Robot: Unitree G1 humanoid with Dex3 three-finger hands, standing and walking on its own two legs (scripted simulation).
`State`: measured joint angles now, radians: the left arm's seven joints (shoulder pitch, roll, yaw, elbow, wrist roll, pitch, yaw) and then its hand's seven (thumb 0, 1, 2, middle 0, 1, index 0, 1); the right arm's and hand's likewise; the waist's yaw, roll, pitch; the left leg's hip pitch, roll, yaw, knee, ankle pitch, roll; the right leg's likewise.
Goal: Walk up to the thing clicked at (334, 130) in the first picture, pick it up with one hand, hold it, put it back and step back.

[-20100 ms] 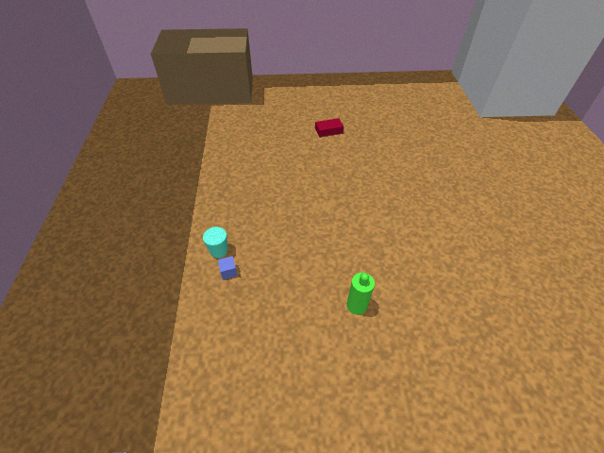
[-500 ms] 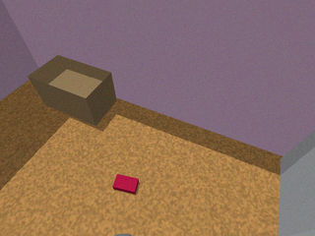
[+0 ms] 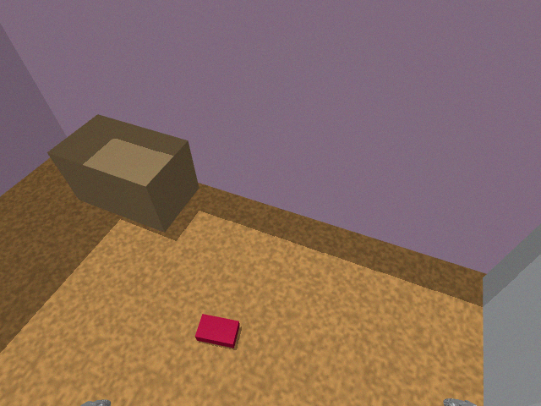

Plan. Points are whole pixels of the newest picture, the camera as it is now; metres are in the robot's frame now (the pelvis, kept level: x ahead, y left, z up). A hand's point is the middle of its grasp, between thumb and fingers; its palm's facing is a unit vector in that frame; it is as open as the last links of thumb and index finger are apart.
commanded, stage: walk up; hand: left
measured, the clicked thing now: (218, 330) +0.47 +0.21 -0.76
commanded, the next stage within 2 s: stand in 0.64 s
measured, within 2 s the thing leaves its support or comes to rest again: neither
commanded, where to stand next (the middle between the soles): +0.02 -0.02 m, yaw -1 degrees
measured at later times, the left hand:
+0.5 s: hand out of the picture +0.09 +0.25 -0.15, palm faces -0.03 -0.94 -0.34, open 7.4 cm
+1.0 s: hand out of the picture +0.08 +0.25 -0.15, palm faces -0.03 -0.94 -0.34, open 7.4 cm
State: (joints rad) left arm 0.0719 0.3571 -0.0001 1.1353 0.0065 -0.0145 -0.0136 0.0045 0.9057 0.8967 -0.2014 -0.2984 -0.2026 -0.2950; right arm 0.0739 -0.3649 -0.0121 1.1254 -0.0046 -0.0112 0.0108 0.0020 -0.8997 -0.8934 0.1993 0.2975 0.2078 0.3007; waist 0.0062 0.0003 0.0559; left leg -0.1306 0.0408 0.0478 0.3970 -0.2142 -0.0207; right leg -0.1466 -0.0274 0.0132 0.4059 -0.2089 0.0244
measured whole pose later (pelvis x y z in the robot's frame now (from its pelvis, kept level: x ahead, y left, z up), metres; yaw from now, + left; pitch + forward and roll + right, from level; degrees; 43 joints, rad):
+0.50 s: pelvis +0.01 +0.00 +0.00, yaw -1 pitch -3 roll +0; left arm 0.08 0.34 0.01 1.16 0.01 0.00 -0.01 0.00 0.91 0.90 -0.20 -0.30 -0.20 -0.29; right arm 0.11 -0.35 -0.02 1.15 -0.01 -0.01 0.01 0.00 -0.90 -0.89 0.20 0.30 0.21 0.30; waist 0.00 0.00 0.05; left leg -0.09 0.04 0.07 0.35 -0.20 -0.02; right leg -0.12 -0.03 0.03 0.37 -0.20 0.03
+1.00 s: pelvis +0.00 +0.00 +0.01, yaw +0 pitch -3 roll +0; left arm 0.08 0.35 0.00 1.15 0.01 -0.01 -0.01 0.00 0.91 0.90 -0.20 -0.30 -0.20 -0.30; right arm 0.07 -0.35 -0.01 1.14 0.00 0.00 0.01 0.00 -0.90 -0.89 0.20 0.30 0.21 0.30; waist 0.00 0.00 0.07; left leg -0.10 0.04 0.06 0.31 -0.16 -0.02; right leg -0.11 -0.02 0.02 0.31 -0.15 0.03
